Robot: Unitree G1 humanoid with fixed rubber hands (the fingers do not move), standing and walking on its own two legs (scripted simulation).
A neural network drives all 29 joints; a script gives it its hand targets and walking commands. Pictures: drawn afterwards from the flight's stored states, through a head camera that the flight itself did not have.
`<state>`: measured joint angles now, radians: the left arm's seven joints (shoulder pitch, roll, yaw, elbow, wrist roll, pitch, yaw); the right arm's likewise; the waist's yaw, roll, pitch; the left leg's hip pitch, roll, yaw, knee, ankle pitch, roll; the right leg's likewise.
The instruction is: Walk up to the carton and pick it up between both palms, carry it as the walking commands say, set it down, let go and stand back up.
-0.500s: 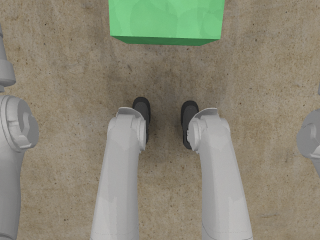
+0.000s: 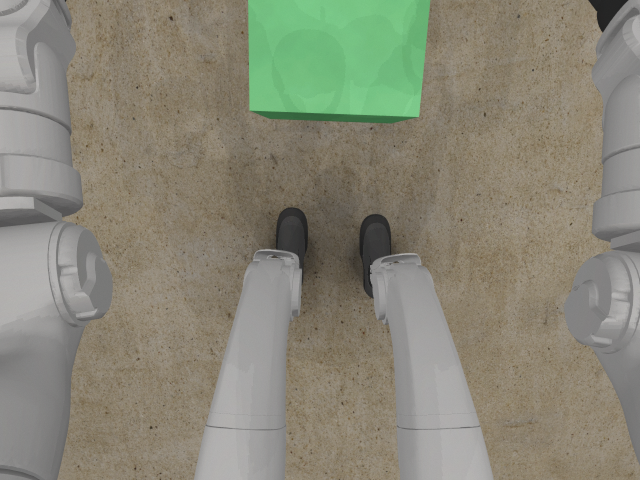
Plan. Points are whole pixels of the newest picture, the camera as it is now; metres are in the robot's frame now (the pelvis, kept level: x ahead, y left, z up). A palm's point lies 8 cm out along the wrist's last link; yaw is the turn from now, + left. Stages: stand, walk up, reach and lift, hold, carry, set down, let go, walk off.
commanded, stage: let go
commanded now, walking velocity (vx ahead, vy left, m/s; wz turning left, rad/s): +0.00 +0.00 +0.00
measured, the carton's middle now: (335, 40) +0.59 +0.00 -0.55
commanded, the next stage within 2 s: stand in 1.24 s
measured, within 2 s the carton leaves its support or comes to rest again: neither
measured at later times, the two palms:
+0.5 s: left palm out of the picture +0.37 +0.25 -0.03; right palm out of the picture +0.37 -0.23 -0.02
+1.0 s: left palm out of the picture +0.27 +0.23 +0.03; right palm out of the picture +0.28 -0.24 +0.03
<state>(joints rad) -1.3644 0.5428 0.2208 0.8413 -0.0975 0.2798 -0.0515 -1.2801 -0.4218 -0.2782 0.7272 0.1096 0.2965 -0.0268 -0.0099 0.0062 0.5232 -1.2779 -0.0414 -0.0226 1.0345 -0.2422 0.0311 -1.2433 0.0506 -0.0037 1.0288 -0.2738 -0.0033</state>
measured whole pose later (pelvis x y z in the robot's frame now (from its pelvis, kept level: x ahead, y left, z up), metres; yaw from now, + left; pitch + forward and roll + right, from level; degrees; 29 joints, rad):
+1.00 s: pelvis +0.12 +0.00 +0.10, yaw +0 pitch -3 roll +0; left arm 0.25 0.21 0.06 0.42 0.02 0.09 -0.06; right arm 0.24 -0.22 -0.03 0.43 -0.01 0.09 0.08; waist -0.01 -0.01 0.11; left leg -0.14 -0.05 -0.02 0.45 -0.26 0.03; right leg -0.12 0.03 0.04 0.46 -0.28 -0.02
